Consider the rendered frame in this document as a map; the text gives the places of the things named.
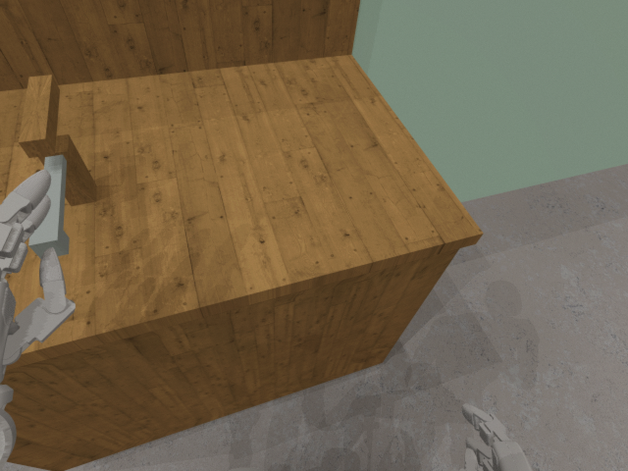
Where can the tap lever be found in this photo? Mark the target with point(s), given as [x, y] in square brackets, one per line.
[51, 233]

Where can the right robot hand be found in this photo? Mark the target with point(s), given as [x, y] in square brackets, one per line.
[505, 455]

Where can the counter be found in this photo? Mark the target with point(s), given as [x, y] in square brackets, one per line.
[248, 217]

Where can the left robot hand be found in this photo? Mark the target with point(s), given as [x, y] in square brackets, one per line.
[22, 212]

